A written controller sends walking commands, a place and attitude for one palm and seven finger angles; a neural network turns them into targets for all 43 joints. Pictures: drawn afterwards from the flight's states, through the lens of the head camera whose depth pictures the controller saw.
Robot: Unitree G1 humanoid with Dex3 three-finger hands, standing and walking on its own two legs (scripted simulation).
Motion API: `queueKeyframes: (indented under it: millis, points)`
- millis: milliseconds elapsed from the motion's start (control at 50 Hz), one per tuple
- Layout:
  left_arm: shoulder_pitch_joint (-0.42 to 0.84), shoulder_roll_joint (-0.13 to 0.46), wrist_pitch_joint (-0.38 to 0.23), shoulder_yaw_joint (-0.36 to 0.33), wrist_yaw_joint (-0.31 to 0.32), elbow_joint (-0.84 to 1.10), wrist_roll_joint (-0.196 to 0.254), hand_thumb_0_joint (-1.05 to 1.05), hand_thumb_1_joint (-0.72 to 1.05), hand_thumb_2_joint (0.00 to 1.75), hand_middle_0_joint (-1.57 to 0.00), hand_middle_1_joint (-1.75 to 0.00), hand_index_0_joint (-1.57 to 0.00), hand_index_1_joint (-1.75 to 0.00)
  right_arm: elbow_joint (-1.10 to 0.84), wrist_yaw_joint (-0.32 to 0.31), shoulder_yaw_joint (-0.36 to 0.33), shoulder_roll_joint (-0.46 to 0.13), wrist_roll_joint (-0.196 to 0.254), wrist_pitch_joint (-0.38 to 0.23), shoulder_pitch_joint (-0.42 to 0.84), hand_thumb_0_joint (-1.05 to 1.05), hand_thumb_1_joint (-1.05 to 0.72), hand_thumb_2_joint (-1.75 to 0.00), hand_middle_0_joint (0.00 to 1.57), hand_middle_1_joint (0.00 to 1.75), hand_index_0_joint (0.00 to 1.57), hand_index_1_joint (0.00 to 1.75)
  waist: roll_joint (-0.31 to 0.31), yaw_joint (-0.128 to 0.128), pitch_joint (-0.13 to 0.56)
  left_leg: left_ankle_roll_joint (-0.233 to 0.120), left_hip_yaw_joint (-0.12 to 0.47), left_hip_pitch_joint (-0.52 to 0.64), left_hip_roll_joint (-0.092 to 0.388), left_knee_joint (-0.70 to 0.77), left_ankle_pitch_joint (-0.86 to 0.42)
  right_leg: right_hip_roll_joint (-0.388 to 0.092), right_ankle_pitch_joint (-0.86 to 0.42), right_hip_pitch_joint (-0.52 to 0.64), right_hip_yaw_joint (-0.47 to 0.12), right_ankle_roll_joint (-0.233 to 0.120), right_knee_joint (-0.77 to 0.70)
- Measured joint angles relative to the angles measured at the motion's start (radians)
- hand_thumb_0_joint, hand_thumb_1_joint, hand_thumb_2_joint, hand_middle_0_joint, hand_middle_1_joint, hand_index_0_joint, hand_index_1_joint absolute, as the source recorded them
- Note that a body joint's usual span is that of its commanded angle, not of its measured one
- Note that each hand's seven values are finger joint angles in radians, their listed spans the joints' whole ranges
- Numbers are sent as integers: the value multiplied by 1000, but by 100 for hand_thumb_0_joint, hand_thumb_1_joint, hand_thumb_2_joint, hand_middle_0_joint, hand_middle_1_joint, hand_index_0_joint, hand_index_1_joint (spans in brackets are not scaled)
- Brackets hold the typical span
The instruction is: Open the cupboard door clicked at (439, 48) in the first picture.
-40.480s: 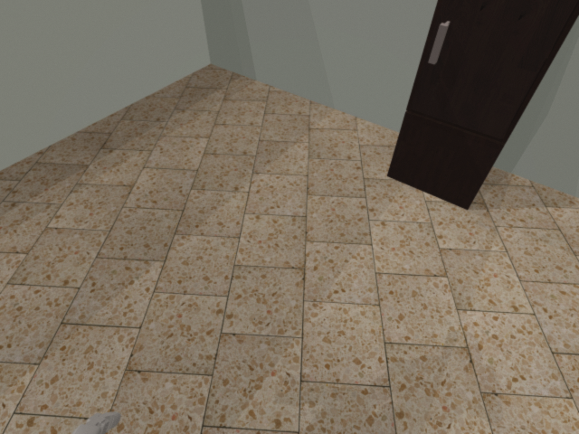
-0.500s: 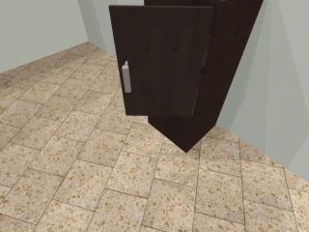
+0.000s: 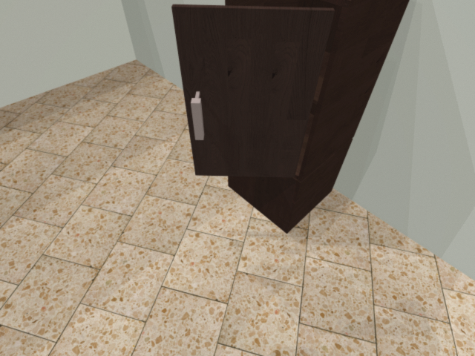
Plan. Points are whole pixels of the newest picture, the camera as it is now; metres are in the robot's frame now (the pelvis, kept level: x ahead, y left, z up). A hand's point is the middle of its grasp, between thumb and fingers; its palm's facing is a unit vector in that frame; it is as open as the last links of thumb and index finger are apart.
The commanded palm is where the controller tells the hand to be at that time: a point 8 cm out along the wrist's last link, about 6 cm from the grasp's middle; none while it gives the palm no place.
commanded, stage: shuffle to correct the standing spot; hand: left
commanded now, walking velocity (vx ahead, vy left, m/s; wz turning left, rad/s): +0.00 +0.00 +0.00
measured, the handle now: (198, 115) +0.77 +0.17 -0.05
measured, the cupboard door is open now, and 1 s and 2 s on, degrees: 45 45 45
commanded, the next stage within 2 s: come to a stop and stand still in 0.82 s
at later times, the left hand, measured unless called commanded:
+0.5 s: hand out of the picture +0.01 +0.19 -0.19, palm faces +0.05 -0.99 -0.10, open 7.4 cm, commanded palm none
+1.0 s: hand (177, 277) +0.32 +0.16 -0.18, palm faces +0.08 -0.98 -0.19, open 7.1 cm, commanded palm none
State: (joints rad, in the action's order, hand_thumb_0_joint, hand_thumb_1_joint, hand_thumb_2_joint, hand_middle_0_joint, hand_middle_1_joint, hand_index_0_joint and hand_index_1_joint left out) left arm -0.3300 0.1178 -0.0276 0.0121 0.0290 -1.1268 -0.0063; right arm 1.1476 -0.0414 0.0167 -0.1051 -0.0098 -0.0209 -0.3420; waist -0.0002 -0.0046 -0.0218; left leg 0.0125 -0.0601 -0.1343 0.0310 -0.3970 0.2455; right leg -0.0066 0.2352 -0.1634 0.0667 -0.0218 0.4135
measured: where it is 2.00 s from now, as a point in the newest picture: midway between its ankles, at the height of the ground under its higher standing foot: outside the picture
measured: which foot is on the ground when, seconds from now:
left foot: down 0.00-0.80, up 0.82-1.00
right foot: down 0.00-0.40, up 0.42-0.78, down 0.80-1.00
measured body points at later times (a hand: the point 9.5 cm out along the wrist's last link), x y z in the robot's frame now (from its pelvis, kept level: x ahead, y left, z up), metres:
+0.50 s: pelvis +0.08 +0.03 -0.01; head +0.09 +0.06 +0.44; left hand +0.01 +0.24 -0.18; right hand +0.02 -0.18 -0.16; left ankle -0.01 +0.12 -0.74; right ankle +0.01 -0.09 -0.67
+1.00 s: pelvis +0.24 -0.02 -0.01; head +0.27 -0.01 +0.44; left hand +0.32 +0.22 -0.17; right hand +0.26 -0.25 -0.16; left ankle +0.22 +0.10 -0.69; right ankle +0.31 -0.09 -0.74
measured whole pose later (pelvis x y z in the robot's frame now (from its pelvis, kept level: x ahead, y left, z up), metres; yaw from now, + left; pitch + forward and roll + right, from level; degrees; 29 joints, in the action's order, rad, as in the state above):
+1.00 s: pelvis +0.24 -0.02 -0.01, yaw +3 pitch -1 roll -1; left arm -0.16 0.18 -0.04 -0.05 0.04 -1.01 -0.02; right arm 1.04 -0.03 -0.04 -0.14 -0.02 -0.01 -0.28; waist -0.01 0.04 -0.07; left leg 0.00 -0.07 -0.44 0.10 -1.04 0.45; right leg 0.03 0.18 -0.31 0.17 -0.10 0.50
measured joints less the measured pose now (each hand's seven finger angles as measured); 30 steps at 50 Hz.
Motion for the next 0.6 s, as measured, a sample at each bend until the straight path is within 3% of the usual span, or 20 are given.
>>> queueKeyframes:
  millis: [160, 320, 400, 460, 520, 600]
  points:
    - [-11, 0, 7, -7, -5, 0, -6, 0, 91, 89, -20, -30, -20, -30, -8, 3, -4, -2, -5, 3, -2, 0, -91, -90, 20, 30, 20, 30, -5, -2, 10, -8, -1, -6, -6, -33, 23, -8, 24, -6, -2, 4, 35]
    - [-75, 8, 6, -43, -18, 18, -13, 0, 91, 89, -20, -30, -20, -30, -27, 18, -24, -6, -14, 14, -57, 0, -91, -90, 20, 30, 20, 30, -1, -5, 33, -42, 11, -76, 14, -218, 156, 3, 121, -29, 16, -3, 136]
    - [-116, 18, -2, -56, -16, 11, -13, 0, 91, 89, -20, -30, -20, -30, -32, 22, -27, -3, -13, 0, -63, 1, -91, -90, 20, 30, 20, 30, -37, -6, 28, -42, -31, -82, 8, -251, 186, -15, 178, -19, 17, 1, 181]
    - [-116, 16, 25, -54, -24, -15, -17, 0, 91, 89, -20, -30, -20, -30, -52, 7, -28, -2, -24, -42, -76, 0, -91, -90, 20, 30, 20, 30, -48, 15, 29, -45, -55, -33, -3, -206, 199, -18, 233, -129, -3, -26, 474]
    - [-62, 25, 31, -57, -34, -4, -20, 1, 91, 89, -19, -30, -20, -30, -54, -9, -17, 13, -24, -62, -104, 0, -91, -90, 20, 30, 20, 30, -39, 35, 6, -50, -54, 30, -7, -108, 169, -22, 190, -276, 1, -30, 730]
    - [48, 52, 31, -66, -39, 54, -25, 1, 93, 89, -19, -30, -20, -30, -29, -15, 1, 45, -21, -69, -141, 0, -91, -90, 20, 30, 20, 30, -34, 36, -38, -39, -46, 113, -5, 27, 125, -42, 87, -442, 9, -18, 789]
